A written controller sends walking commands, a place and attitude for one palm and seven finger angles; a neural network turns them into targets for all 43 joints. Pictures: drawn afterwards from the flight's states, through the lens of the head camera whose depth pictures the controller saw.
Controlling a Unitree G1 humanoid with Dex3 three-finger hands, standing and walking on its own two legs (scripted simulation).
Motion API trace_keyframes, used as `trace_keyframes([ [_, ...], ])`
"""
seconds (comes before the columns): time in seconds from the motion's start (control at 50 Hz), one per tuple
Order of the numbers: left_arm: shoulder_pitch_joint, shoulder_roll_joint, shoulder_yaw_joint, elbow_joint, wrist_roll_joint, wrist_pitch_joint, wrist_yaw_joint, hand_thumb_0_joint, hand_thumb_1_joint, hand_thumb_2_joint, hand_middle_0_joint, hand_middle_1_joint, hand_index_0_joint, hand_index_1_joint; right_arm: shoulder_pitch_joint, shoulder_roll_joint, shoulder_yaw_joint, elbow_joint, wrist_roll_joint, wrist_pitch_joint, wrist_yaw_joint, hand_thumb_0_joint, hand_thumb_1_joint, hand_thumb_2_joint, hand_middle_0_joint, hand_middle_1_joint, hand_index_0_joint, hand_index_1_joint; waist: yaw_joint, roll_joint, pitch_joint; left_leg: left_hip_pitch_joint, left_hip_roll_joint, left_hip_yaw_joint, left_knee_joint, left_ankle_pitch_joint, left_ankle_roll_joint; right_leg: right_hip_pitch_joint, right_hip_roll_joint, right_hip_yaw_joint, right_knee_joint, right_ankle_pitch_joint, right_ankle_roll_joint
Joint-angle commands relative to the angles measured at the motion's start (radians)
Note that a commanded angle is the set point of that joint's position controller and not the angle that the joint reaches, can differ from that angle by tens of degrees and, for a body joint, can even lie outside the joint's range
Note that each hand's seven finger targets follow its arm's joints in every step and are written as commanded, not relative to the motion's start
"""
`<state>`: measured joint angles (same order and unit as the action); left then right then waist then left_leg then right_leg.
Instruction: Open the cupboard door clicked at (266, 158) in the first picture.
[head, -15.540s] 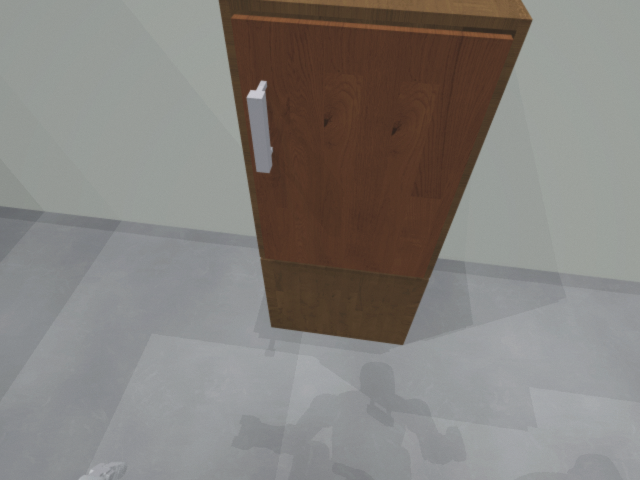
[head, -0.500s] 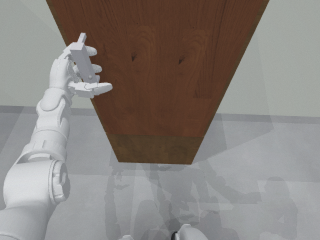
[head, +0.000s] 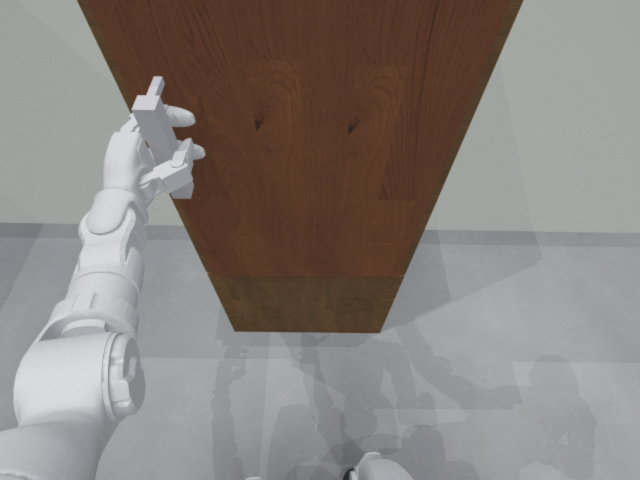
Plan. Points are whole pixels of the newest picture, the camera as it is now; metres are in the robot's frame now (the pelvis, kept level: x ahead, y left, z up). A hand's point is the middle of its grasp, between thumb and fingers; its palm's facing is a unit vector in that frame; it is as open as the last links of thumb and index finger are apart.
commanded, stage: pull the door open along its arc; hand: left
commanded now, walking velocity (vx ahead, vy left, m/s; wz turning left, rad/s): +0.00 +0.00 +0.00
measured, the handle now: (171, 141) +0.52 +0.17 +0.11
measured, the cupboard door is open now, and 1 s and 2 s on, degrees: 0 38 33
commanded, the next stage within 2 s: open thumb and fingers to let go in 1.04 s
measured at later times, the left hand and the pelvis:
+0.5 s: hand (190, 236) +0.37 +0.13 +0.11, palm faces +0.01 -1.00 +0.04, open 6.1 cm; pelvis +0.01 +0.00 +0.01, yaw -1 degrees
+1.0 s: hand (261, 337) +0.25 +0.05 +0.12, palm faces +0.26 -0.97 -0.02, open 6.2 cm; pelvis +0.01 -0.03 +0.02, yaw +3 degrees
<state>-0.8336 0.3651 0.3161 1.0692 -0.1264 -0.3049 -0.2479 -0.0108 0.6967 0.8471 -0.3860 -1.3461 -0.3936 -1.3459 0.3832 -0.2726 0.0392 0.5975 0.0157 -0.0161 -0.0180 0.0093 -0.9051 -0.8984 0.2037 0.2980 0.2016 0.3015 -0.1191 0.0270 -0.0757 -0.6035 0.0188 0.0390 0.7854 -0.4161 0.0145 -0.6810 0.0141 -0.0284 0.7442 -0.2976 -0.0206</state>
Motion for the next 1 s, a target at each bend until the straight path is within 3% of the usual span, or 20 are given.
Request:
trace_keyframes([
  [0.0,-0.497,0.231,0.001,-0.259,-0.021,-0.082,0.007,0.0,0.9,0.9,-0.4,-1.35,-0.4,-1.35,0.091,-0.147,-0.055,-0.073,0.0,-0.024,-0.017,0.0,-0.9,-0.9,0.2,0.3,0.2,0.3,-0.004,0.012,-0.406,0.103,-0.025,-0.029,-0.099,0.296,0.013,0.328,0.011,0.024,-0.053,0.343,-0.003],
  [0.02,-0.487,0.19,-0.019,-0.275,-0.023,-0.085,0.007,0.0,0.9,0.9,-0.4,-1.35,-0.4,-1.35,0.093,-0.143,-0.061,-0.074,-0.002,-0.029,-0.014,0.0,-0.9,-0.9,0.2,0.3,0.2,0.3,0.003,0.014,-0.422,0.123,-0.025,-0.033,-0.099,0.304,0.011,0.324,0.013,0.019,-0.053,0.339,-0.005],
  [0.08,-0.393,0.203,0.002,-0.31,-0.029,-0.088,0.014,0.0,0.9,0.9,-0.4,-1.35,-0.4,-1.35,0.09,-0.147,-0.065,-0.077,0.0,-0.032,-0.01,0.0,-0.9,-0.9,0.2,0.3,0.2,0.3,0.027,0.043,-0.455,0.162,-0.022,-0.033,-0.094,0.367,0.007,0.33,0.014,0.017,-0.045,0.375,-0.01],
  [0.14,-0.268,0.183,-0.001,-0.358,-0.042,-0.078,0.009,0.0,0.9,0.9,-0.4,-1.35,-0.4,-1.35,0.077,-0.146,-0.069,-0.097,0.003,-0.032,-0.005,0.0,-0.9,-0.9,0.2,0.3,0.2,0.3,0.048,-0.013,-0.456,0.148,-0.021,-0.028,-0.103,0.398,0.012,0.385,0.014,0.014,-0.046,0.412,-0.011],
  [0.2,-0.135,0.149,-0.015,-0.448,-0.059,-0.058,0.004,0.0,0.9,0.9,-0.4,-1.35,-0.4,-1.35,0.038,-0.137,-0.069,-0.119,0.012,-0.031,0.0,0.0,-0.9,-0.9,0.2,0.3,0.2,0.3,0.072,-0.009,-0.414,0.136,-0.021,-0.013,-0.125,0.376,0.013,0.417,0.009,0.017,-0.06,0.419,-0.011],
  [0.26,0.03,0.132,-0.015,-0.596,-0.07,-0.043,0.005,0.0,0.9,0.9,-0.4,-1.35,-0.4,-1.35,0.004,-0.126,-0.071,-0.148,0.014,-0.039,0.003,0.0,-0.9,-0.9,0.2,0.3,0.2,0.3,0.106,-0.011,-0.432,0.157,-0.018,-0.006,-0.141,0.436,0.016,0.475,0.001,0.02,-0.059,0.469,-0.013],
  [0.34,0.204,0.079,-0.052,-0.8,-0.086,-0.015,0.015,0.0,0.9,0.9,-0.4,-1.35,-0.4,-1.35,-0.057,-0.113,-0.069,-0.179,0.019,-0.056,0.005,0.0,-0.9,-0.9,0.2,0.3,0.2,0.3,0.122,-0.005,-0.375,0.183,-0.018,0.002,-0.167,0.438,0.016,0.496,-0.007,0.017,-0.081,0.476,-0.01],
  [0.38,0.309,0.036,-0.074,-0.872,-0.088,0.007,0.027,0.0,0.9,0.9,-0.4,-1.35,-0.4,-1.35,-0.088,-0.102,-0.067,-0.187,0.02,-0.065,0.005,0.0,-0.9,-0.9,0.2,0.3,0.2,0.3,0.128,-0.039,-0.343,0.192,-0.017,0.005,-0.183,0.416,0.014,0.507,-0.008,0.015,-0.093,0.472,-0.006],
  [0.4,0.321,0.0,0.017,-0.956,-0.136,0.024,0.14,0.0,0.9,0.9,-0.4,-1.35,-0.4,-1.35,-0.124,-0.072,-0.067,-0.189,0.021,-0.073,0.007,0.0,-0.9,-0.9,0.2,0.3,0.2,0.3,0.186,-0.044,-0.33,0.188,-0.023,0.001,-0.192,0.401,0.002,0.494,-0.004,-0.001,-0.116,0.421,-0.003],
  [0.42,0.374,-0.082,-0.059,-0.994,-0.121,0.044,0.204,0.0,0.9,0.9,-0.4,-1.35,-0.4,-1.35,-0.15,-0.066,-0.063,-0.189,0.016,-0.081,0.013,0.0,-0.9,-0.9,0.2,0.3,0.2,0.3,0.17,-0.022,-0.288,0.208,-0.021,0.006,-0.205,0.369,-0.004,0.473,-0.004,-0.006,-0.132,0.375,-0.001],
  [0.44,0.407,-0.098,-0.077,-1.035,-0.1,0.053,0.267,0.0,0.9,0.9,-0.4,-1.35,-0.4,-1.35,-0.162,-0.063,-0.063,-0.185,0.015,-0.086,0.016,0.0,-0.9,-0.9,0.2,0.3,0.2,0.3,0.167,-0.036,-0.253,0.208,-0.019,-0.003,-0.209,0.356,-0.005,0.461,-0.006,-0.013,-0.139,0.339,0.0],
  [0.5,0.472,-0.203,-0.174,-1.174,-0.022,0.093,0.436,0.0,0.9,0.9,-0.4,-1.35,-0.4,-1.35,-0.194,-0.046,-0.06,-0.175,-0.009,-0.081,0.027,0.0,-0.9,-0.9,0.2,0.3,0.2,0.3,0.158,-0.039,-0.25,0.237,-0.019,-0.007,-0.216,0.346,-0.007,0.46,-0.016,-0.015,-0.147,0.317,0.004],
  [0.54,0.529,-0.268,-0.246,-1.235,0.036,0.127,0.531,0.0,0.9,0.9,-0.4,-1.35,-0.4,-1.35,-0.213,-0.038,-0.061,-0.173,-0.026,-0.071,0.025,0.0,-0.9,-0.9,0.2,0.3,0.2,0.3,0.148,-0.076,-0.24,0.258,-0.015,-0.014,-0.211,0.34,-0.003,0.462,-0.021,-0.015,-0.156,0.3,0.006],
  [0.62,0.599,-0.423,-0.423,-1.367,0.128,0.197,0.675,0.0,0.9,0.9,-0.4,-1.35,-0.4,-1.35,-0.271,-0.011,-0.051,-0.179,-0.05,-0.041,0.018,0.0,-0.9,-0.9,0.2,0.3,0.2,0.3,0.137,-0.055,-0.227,0.296,-0.015,-0.023,-0.213,0.315,-0.006,0.466,-0.032,-0.012,-0.173,0.264,0.001],
  [0.66,0.637,-0.462,-0.486,-1.384,0.164,0.226,0.719,0.0,0.9,0.9,-0.4,-1.35,-0.4,-1.35,-0.296,-0.004,-0.047,-0.184,-0.055,-0.025,0.011,0.0,-0.9,-0.9,0.2,0.3,0.2,0.3,0.127,-0.076,-0.203,0.301,-0.014,-0.032,-0.211,0.281,-0.003,0.455,-0.037,-0.01,-0.19,0.229,0.001],
  [0.68,0.626,-0.48,-0.524,-1.398,0.185,0.234,0.729,0.0,0.9,0.9,-0.4,-1.35,-0.4,-1.35,-0.303,-0.001,-0.047,-0.179,-0.059,-0.018,0.008,0.0,-0.9,-0.9,0.2,0.3,0.2,0.3,0.112,-0.087,-0.19,0.31,-0.015,-0.037,-0.207,0.269,-0.002,0.444,-0.039,-0.008,-0.197,0.213,0.0],
  [0.74,0.719,-0.517,-0.597,-1.445,0.22,0.24,0.732,0.0,0.9,0.9,-0.4,-1.35,-0.4,-1.35,-0.32,0.01,-0.048,-0.188,-0.065,-0.005,0.006,0.0,-0.9,-0.9,0.2,0.3,0.2,0.3,0.117,-0.106,-0.19,0.336,-0.014,-0.044,-0.197,0.293,0.002,0.461,-0.041,-0.003,-0.204,0.245,-0.005],
  [0.76,0.747,-0.527,-0.619,-1.469,0.224,0.24,0.73,0.0,0.9,0.9,-0.4,-1.35,-0.4,-1.35,-0.328,0.016,-0.045,-0.192,-0.064,0.0,0.008,0.0,-0.9,-0.9,0.2,0.3,0.2,0.3,0.12,-0.083,-0.186,0.34,-0.015,-0.044,-0.196,0.302,0.002,0.466,-0.044,0.0,-0.2,0.262,-0.007],
  [0.8,0.826,-0.545,-0.647,-1.513,0.215,0.242,0.716,0.0,0.9,0.9,-0.4,-1.35,-0.4,-1.35,-0.341,0.024,-0.04,-0.201,-0.06,0.006,0.016,0.0,-0.9,-0.9,0.2,0.3,0.2,0.3,0.132,-0.036,-0.176,0.343,-0.016,-0.046,-0.195,0.319,-0.001,0.479,-0.043,-0.004,-0.191,0.284,-0.014],
  [0.98,1.219,-0.55,-0.685,-1.701,0.171,0.26,0.7,0.0,0.9,0.9,-0.4,-1.35,-0.4,-1.35,-0.381,0.035,-0.035,-0.246,-0.046,0.014,0.058,0.0,-0.9,-0.9,0.2,0.3,0.2,0.3,0.168,-0.056,-0.123,0.315,-0.019,-0.047,-0.17,0.314,0.0,0.503,-0.04,-0.004,-0.192,0.301,-0.019],
])
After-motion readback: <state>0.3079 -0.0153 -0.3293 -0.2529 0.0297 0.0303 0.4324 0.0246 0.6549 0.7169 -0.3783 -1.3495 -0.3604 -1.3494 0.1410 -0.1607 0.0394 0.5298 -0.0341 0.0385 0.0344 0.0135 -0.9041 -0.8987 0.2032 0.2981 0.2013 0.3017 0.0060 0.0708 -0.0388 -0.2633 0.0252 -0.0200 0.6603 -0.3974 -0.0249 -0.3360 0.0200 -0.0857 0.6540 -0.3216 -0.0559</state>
